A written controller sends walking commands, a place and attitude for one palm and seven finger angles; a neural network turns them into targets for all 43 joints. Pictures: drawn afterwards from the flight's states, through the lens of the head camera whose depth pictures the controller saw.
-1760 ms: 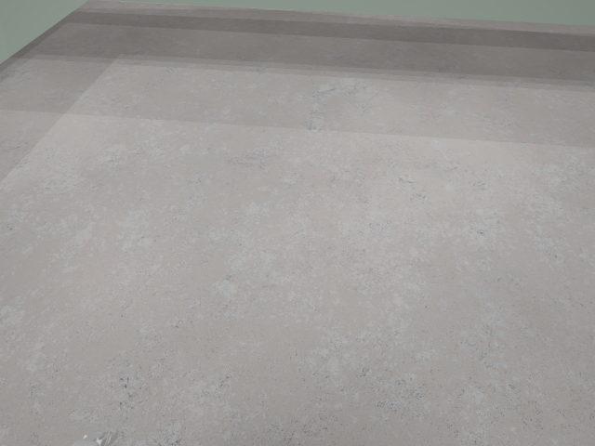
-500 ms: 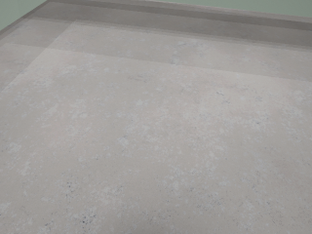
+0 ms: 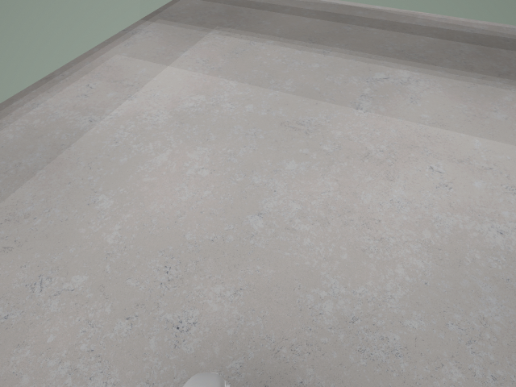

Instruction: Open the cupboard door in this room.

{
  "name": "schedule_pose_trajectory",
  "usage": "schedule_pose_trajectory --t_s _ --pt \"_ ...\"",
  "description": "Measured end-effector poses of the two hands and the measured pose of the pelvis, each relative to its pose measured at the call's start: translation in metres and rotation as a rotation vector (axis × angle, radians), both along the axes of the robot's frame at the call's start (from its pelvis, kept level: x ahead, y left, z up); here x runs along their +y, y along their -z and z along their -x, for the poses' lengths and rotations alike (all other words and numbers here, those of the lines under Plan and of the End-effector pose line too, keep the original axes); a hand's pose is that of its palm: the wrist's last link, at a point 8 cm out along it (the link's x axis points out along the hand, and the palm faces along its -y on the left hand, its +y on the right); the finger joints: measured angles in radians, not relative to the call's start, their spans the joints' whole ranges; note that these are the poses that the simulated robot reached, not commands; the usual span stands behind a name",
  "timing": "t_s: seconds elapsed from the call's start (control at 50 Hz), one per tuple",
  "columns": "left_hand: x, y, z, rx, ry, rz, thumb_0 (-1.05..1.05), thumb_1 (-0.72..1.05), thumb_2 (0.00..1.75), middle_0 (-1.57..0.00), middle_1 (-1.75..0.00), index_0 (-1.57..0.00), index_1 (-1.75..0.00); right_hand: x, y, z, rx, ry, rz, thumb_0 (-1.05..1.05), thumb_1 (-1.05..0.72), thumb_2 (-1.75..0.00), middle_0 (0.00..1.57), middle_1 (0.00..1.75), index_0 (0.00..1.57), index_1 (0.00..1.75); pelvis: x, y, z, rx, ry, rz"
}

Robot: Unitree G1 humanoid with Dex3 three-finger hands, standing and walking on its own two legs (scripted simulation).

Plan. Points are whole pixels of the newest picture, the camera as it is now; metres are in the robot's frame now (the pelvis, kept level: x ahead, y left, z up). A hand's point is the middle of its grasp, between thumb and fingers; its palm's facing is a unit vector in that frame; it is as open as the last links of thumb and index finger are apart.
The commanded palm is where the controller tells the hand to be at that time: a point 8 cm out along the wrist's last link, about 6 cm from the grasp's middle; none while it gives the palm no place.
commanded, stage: turn or walk to find it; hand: left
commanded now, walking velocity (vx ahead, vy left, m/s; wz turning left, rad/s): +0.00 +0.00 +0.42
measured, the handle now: out of the picture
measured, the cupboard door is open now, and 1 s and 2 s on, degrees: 0 0 0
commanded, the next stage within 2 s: none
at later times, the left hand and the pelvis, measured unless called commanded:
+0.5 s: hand out of the picture +0.01 +0.25 -0.16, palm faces +0.22 -0.94 -0.25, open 7.4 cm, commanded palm none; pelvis -0.03 +0.03 +0.00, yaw +12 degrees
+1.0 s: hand out of the picture -0.12 +0.24 -0.19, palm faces +0.44 -0.87 -0.22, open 7.4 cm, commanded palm none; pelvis -0.06 +0.04 -0.01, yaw +24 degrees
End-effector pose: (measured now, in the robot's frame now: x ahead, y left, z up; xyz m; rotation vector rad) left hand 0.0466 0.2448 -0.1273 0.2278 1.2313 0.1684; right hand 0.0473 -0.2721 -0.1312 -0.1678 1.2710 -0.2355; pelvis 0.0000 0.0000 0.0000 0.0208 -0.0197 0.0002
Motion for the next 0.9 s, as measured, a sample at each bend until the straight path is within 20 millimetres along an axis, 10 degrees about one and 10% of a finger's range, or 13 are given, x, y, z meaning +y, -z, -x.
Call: schedule_pose_trajectory --t_s 0.18,0.36,0.58,0.76,0.9 --pt "0.044 0.033 0.06 0.09 -0.136 0.039 0.01 0.9 0.9 -0.2 -0.3 -0.2 -0.3 0.048 -0.008 -0.052 -0.085 -0.174 0.046 0.01 -0.91 -0.89 0.2 0.29 0.2 0.29 0.033 0.014 0.012 0.012 -0.079 0.011" --pt "0.062 0.012 0.066 0.057 -0.194 0.032 0.01 0.9 0.9 -0.2 -0.3 -0.19 -0.3 0.086 -0.017 -0.049 -0.098 -0.229 -0.002 0.01 -0.91 -0.89 0.2 0.3 0.21 0.3 0.042 -0.003 0.022 0.01 -0.137 0.038" --pt "0.032 -0.006 0.052 -0.102 -0.23 -0.026 0.01 0.9 0.9 -0.2 -0.3 -0.2 -0.3 0.06 0.017 -0.021 -0.008 -0.248 -0.069 0.01 -0.91 -0.89 0.2 0.3 0.21 0.3 0.015 0.007 0.033 0.009 -0.237 0.015" --pt "0.01 -0.008 0.097 -0.06 -0.319 -0.001 0.01 0.9 0.9 -0.2 -0.3 -0.2 -0.3 0.041 0.009 -0.019 0.06 -0.308 -0.037 0.01 -0.91 -0.89 0.2 0.29 0.2 0.3 0.008 -0.002 0.041 -0.002 -0.33 0.004" --pt "0.017 0.014 0.148 0.002 -0.415 0.047 0.01 0.9 0.9 -0.2 -0.3 -0.2 -0.3 0.068 0.001 -0.037 0.051 -0.409 0.011 0.01 -0.91 -0.89 0.2 0.29 0.2 0.29 0.024 0.004 0.052 0.003 -0.399 0.012"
